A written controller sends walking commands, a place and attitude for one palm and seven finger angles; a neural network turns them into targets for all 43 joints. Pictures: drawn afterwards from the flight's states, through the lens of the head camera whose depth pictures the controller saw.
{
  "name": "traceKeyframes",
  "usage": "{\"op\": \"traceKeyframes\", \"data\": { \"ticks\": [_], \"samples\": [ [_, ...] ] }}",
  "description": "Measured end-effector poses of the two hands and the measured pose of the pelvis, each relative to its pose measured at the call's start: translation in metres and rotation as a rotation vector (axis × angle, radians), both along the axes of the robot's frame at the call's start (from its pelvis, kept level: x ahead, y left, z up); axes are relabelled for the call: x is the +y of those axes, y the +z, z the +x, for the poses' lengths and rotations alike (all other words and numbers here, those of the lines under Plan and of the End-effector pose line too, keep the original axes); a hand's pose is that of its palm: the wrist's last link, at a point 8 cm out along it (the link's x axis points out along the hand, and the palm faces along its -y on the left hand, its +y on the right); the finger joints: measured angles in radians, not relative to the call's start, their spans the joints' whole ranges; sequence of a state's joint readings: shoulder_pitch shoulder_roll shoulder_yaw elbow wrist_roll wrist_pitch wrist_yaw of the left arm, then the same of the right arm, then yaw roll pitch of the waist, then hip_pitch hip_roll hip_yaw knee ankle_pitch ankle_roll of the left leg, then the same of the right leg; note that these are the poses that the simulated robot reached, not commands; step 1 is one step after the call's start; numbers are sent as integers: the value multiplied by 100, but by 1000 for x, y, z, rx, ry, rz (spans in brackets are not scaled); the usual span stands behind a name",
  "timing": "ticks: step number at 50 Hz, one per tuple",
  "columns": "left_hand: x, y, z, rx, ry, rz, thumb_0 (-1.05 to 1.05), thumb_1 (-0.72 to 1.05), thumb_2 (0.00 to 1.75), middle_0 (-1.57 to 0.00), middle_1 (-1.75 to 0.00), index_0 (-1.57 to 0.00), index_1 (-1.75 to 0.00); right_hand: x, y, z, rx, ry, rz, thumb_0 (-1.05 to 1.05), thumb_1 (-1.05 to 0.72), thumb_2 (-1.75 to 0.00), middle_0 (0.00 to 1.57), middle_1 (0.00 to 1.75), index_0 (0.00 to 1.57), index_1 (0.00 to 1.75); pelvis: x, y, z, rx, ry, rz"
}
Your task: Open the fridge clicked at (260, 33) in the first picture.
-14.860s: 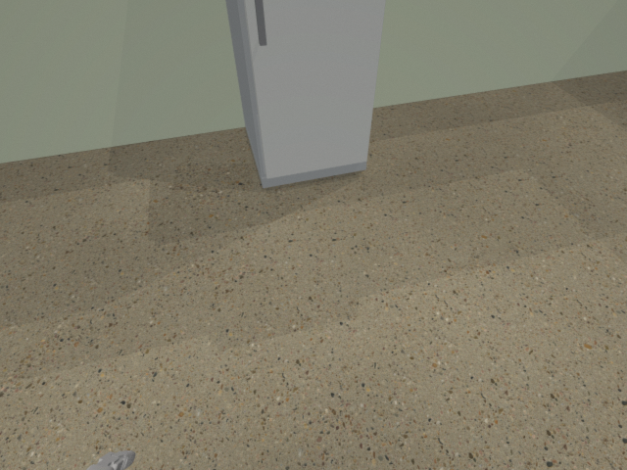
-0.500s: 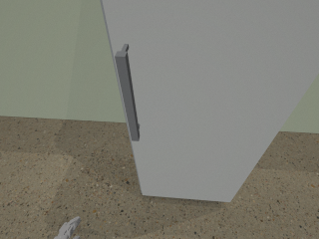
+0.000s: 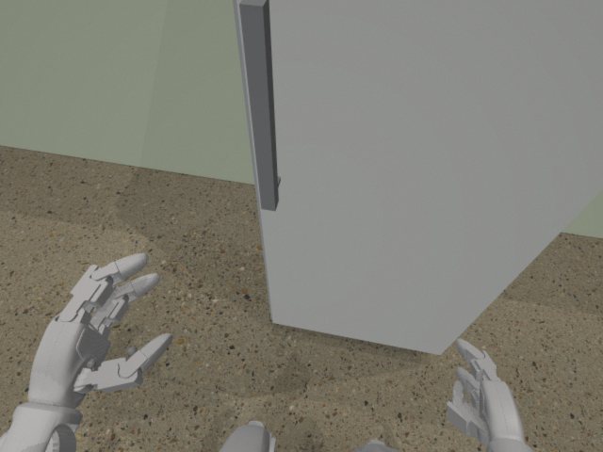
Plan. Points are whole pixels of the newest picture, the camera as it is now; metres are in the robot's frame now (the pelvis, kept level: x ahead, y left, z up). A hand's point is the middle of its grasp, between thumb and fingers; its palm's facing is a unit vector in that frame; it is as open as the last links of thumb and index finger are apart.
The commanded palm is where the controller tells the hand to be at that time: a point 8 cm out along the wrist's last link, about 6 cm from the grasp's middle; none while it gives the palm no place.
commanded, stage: raise the hand to about handle height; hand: left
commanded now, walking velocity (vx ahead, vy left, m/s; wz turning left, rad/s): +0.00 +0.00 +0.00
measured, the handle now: (268, 118) +0.50 +0.11 +0.17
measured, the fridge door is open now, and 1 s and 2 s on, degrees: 0 0 0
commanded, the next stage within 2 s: move the hooked fingers beside the handle in 1.46 s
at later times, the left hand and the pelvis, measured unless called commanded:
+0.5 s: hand (98, 279) +0.26 +0.26 +0.13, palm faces -0.06 -0.99 -0.09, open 12.9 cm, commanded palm +0.23 +0.31 +0.14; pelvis +0.01 +0.03 +0.03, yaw -2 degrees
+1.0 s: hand (41, 187) +0.31 +0.30 +0.21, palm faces +0.03 -1.00 -0.09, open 14.0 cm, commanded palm +0.27 +0.33 +0.20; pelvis +0.02 +0.02 +0.05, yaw -2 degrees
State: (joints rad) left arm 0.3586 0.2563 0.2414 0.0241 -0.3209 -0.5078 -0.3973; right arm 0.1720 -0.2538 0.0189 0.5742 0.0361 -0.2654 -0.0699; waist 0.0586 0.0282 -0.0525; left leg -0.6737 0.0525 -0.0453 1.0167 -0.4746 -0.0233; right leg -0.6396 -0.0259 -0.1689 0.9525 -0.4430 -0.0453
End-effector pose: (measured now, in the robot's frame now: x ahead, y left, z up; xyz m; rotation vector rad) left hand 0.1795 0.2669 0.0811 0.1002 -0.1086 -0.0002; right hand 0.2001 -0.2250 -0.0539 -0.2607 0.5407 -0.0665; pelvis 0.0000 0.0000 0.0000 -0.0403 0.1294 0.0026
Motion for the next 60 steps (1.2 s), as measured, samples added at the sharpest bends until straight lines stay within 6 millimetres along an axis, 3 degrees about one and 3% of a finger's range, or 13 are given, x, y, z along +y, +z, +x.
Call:
{"op": "traceKeyframes", "data": {
  "ticks": [3, 6, 13, 17, 22, 30, 35, 39, 49, 55, 60],
  "samples": [
    [-9, 3, 33, 68, -146, 14, 1, 28, 63, -24, -69, -24, -69, 11, -12, -24, 55, -42, 52, 1, -90, -90, 20, 30, 20, 30, 4, 4, -2, -1, -14, 5],
    [-6, 2, 52, 189, -187, -9, 1, 21, 60, -25, -74, -25, -74, 14, -13, -49, 93, -116, 87, 1, -90, -90, 21, 30, 20, 30, 9, 11, 0, -5, -39, 17],
    [31, 29, 49, 132, 10, -39, 1, 6, 53, -26, -84, -26, -84, 2, -1, -81, 142, -187, 43, 1, -90, -90, 21, 30, 20, 30, 19, 24, 10, -20, -60, 25],
    [39, 35, 43, 100, 16, -16, 0, -4, 49, -26, -90, -26, -90, -5, 6, -77, 139, -155, -9, 1, -90, -90, 21, 30, 20, 30, 26, 26, 10, -31, -46, 17],
    [39, 34, 51, 136, -59, -11, 0, -16, 44, -27, -98, -27, -98, -3, 20, -55, 68, -139, -38, 1, -90, -90, 20, 30, 20, 30, 32, 30, 11, -55, -41, 12],
    [63, 81, 69, 7, -4, -15, 0, -34, 36, -29, -110, -29, -110, 21, 47, -18, -62, -81, 2, 1, -90, -90, 20, 30, 20, 30, 33, 39, 17, -103, -39, 12],
    [74, 85, 78, 85, 6, -29, -1, -43, 33, -29, -115, -29, -115, 33, 49, -7, -68, -43, 31, 1, -90, -90, 21, 30, 20, 30, 33, 43, 17, -119, -34, 14],
    [72, 88, 81, 124, -9, -16, -1, -47, 31, -30, -118, -29, -118, 35, 47, -7, -46, -31, 36, 1, -90, -90, 21, 30, 20, 30, 31, 46, 17, -126, -35, 16],
    [85, 131, 101, 25, 28, -9, -1, -50, 30, -30, -119, -30, -119, 19, 39, -23, 33, -60, 27, 1, -90, -90, 21, 30, 20, 30, 21, 52, 20, -145, -32, 22],
    [74, 119, 112, 128, -23, -19, -1, -50, 30, -30, -119, -30, -120, -1, 35, -32, 53, -99, 21, 1, -90, -90, 21, 30, 20, 30, 16, 53, 19, -132, -41, 28],
    [58, 113, 110, 100, -39, -31, -1, -50, 30, -30, -119, -30, -120, -12, 38, -35, 44, -122, 9, 1, -90, -90, 21, 30, 20, 30, 12, 52, 21, -131, -54, 32]
  ]
}}
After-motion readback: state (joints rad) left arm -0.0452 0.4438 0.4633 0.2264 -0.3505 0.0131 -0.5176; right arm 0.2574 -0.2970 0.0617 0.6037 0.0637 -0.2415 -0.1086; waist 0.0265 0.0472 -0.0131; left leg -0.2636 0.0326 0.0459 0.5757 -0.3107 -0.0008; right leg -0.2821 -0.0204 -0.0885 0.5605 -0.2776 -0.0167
